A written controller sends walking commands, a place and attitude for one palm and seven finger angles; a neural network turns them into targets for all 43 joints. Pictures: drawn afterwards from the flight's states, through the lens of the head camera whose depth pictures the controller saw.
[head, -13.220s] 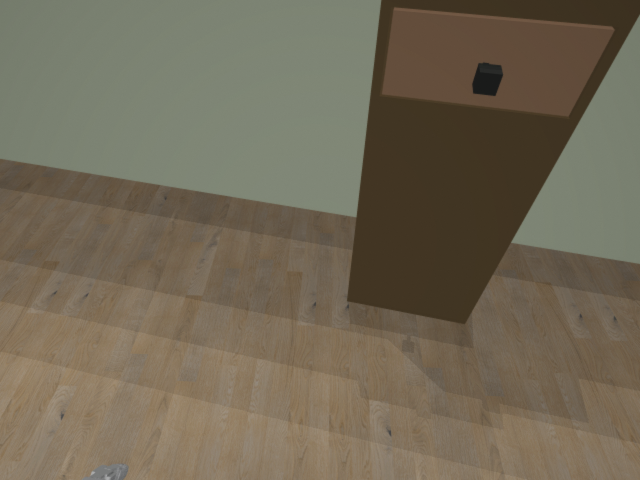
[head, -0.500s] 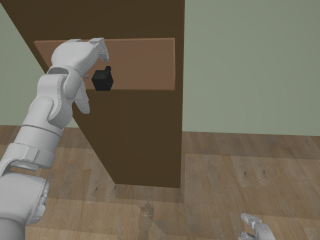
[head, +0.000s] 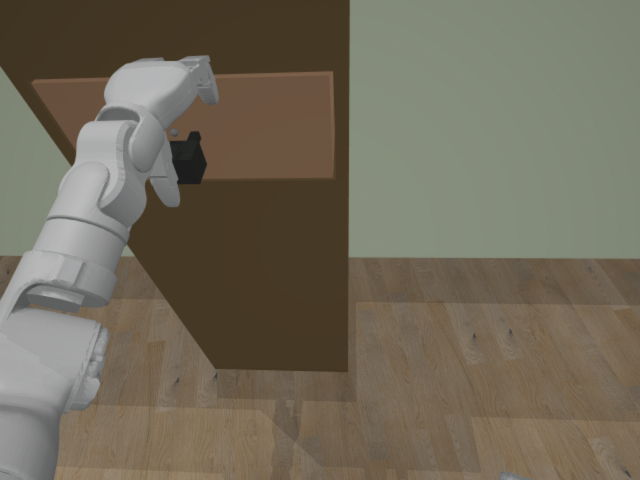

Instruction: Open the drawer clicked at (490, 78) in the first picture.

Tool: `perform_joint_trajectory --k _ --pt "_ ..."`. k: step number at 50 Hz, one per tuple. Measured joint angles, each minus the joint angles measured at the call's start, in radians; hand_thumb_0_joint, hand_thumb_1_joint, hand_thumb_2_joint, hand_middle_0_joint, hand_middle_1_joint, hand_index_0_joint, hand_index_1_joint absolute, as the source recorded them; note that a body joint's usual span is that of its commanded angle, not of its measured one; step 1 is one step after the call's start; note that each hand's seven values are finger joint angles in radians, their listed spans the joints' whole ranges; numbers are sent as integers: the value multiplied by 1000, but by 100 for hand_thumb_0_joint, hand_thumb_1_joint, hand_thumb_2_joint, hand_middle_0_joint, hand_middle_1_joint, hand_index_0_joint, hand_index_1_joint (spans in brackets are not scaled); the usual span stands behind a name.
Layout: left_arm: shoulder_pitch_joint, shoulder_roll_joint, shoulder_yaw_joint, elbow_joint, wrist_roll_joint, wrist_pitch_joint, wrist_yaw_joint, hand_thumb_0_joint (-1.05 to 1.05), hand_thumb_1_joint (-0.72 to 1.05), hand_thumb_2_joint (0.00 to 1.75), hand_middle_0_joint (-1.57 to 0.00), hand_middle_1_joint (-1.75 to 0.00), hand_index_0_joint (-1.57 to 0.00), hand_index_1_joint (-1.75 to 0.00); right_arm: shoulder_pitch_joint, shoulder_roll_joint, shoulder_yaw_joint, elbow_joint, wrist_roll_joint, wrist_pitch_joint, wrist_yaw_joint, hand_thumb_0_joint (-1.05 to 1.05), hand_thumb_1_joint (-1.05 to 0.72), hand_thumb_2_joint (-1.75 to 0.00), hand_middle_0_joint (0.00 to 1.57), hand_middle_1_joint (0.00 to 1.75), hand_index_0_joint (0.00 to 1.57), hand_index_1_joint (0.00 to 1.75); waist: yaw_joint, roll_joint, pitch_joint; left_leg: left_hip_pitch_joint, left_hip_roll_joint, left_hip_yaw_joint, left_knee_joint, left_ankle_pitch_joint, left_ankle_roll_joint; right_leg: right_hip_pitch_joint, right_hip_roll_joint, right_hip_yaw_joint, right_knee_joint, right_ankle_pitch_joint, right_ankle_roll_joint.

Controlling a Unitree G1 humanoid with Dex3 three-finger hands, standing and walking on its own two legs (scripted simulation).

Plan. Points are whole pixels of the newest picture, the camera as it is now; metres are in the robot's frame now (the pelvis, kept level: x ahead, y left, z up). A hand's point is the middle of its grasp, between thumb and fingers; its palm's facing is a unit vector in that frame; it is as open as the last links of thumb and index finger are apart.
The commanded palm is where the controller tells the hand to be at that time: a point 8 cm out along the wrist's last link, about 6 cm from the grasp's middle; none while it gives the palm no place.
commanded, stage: move the hooked fingers above the handle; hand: left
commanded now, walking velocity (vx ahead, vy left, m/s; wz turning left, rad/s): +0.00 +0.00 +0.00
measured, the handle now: (188, 152) +0.50 +0.20 +0.15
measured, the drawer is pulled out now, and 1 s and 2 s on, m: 0.00 0.00 0.00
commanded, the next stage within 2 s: lower the fingers behind the handle in 1.26 s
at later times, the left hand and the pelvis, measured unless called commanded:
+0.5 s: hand (180, 131) +0.45 +0.17 +0.22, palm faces +0.05 -0.02 -1.00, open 13.9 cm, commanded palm +0.44 +0.20 +0.28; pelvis -0.01 +0.00 +0.00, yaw +1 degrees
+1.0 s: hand (161, 133) +0.45 +0.19 +0.21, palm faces +0.06 -0.02 -1.00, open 13.8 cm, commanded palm +0.44 +0.21 +0.28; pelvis -0.01 +0.00 +0.00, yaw +0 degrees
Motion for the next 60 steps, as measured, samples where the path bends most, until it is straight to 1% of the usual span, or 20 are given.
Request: perform_joint_trajectory --k 5,11,14,16,19,22,24,26,29,31,34,38,42,47,49,53,56,60 --pt "24 0 19 -17 7 0 11 0 -49 30 -32 -120 -32 -120 -4 -1 2 -4 1 7 3 1 -91 -90 20 30 20 30 -3 4 -1 5 3 10 -2 0 1 1 2 10 1 3 1" --pt "31 16 32 2 11 20 14 0 -49 30 -32 -120 -32 -120 -21 5 11 -12 8 5 -2 1 -91 -90 20 30 20 30 0 5 1 11 5 12 -2 4 1 6 4 12 0 7 1" --pt "12 22 5 22 17 30 3 0 -49 30 -32 -120 -32 -120 -24 9 11 -16 12 -2 -7 1 -91 -90 20 30 20 30 4 0 4 8 3 3 1 6 0 7 2 2 1 8 0" --pt "8 18 -17 6 13 28 -7 0 -49 30 -32 -120 -32 -120 -22 10 6 -20 11 -9 -9 1 -91 -90 20 30 20 30 9 -1 6 7 0 -4 3 9 0 10 0 -5 1 8 -1" --pt "-8 -3 -49 -4 4 12 -7 0 -49 30 -32 -120 -32 -120 -24 10 3 -14 11 -19 -11 1 -91 -90 20 30 20 30 15 -3 5 6 -4 -14 7 10 0 13 -4 -15 2 6 0" --pt "-39 -31 -64 25 -3 -1 2 0 -49 30 -32 -120 -32 -120 -33 12 7 -5 10 -26 -11 1 -91 -90 20 30 20 30 15 -5 4 4 -6 -17 7 12 -1 11 -6 -18 4 6 0" --pt "-60 -43 -59 54 3 -8 13 0 -49 30 -32 -120 -32 -120 -40 15 11 -2 8 -30 -11 1 -91 -90 20 30 20 30 10 -6 1 1 -6 -14 6 14 -1 5 -6 -15 6 8 0" --pt "-73 -44 -40 85 12 -12 26 0 -49 30 -32 -120 -32 -120 -44 18 17 -2 4 -30 -12 1 -91 -90 20 30 20 30 3 -5 -3 -2 -3 -7 3 14 -1 0 -3 -9 5 10 0" --pt "-98 -30 -12 147 31 -2 37 0 -49 30 -32 -120 -32 -120 -44 21 25 -6 6 -26 -14 1 -91 -90 20 30 20 30 -10 -3 -6 -5 2 3 1 14 -2 -9 1 2 7 13 -1" --pt "-103 -15 3 165 39 -1 30 0 -49 30 -32 -121 -32 -121 -35 21 27 -12 7 -20 -16 1 -91 -90 20 30 20 30 -16 -2 -5 -7 4 8 -1 15 -2 -13 4 7 7 14 -1" --pt "-80 -1 13 131 47 -5 14 0 -49 30 -33 -121 -33 -122 -9 17 20 -19 5 -11 -16 1 -91 -90 20 30 20 30 -14 1 -7 -6 7 12 -3 14 -3 -14 6 11 5 14 -2" --pt "-37 14 30 103 30 -10 -2 0 -49 30 -33 -121 -33 -121 11 7 17 -13 10 1 -19 1 -91 -90 20 30 20 30 -12 2 -3 4 10 14 -3 9 -4 -3 10 13 1 13 -3" --pt "3 33 26 61 23 -27 -14 0 -49 30 -32 -121 -32 -121 21 2 7 -12 12 -6 -25 1 -91 -90 20 30 20 30 -9 -3 6 4 12 8 2 7 -5 1 12 8 0 13 -6" --pt "15 32 13 20 4 -52 4 0 -49 30 -32 -121 -32 -120 18 -3 -8 0 9 -23 -24 1 -91 -90 20 30 20 30 0 -5 8 -1 10 -3 12 3 -6 4 10 -4 -1 10 -7" --pt "1 29 10 26 2 -47 14 0 -49 30 -32 -121 -32 -120 9 -4 -8 6 9 -28 -21 1 -91 -90 20 30 20 30 2 -6 5 -3 9 -4 14 2 -5 4 9 -6 0 9 -6" --pt "-47 20 4 80 10 -17 22 0 -49 30 -32 -120 -32 -120 -15 -2 -1 8 12 -29 -18 1 -91 -90 20 30 20 30 0 -6 -2 -7 8 -5 15 2 -5 0 8 -7 1 8 -5" --pt "-80 18 -9 125 22 8 7 0 -49 30 -32 -120 -32 -120 -26 4 6 -1 15 -27 -19 1 -91 -90 20 30 20 30 -5 -7 -4 -11 6 -5 14 2 -3 -4 6 -7 2 8 -4" --pt "-84 15 -8 135 30 0 -16 0 -49 30 -32 -120 -32 -120 -28 12 12 -20 14 -22 -23 1 -91 -90 20 30 20 30 -10 -7 -6 -14 5 -3 16 0 -1 -8 5 -4 4 6 -2"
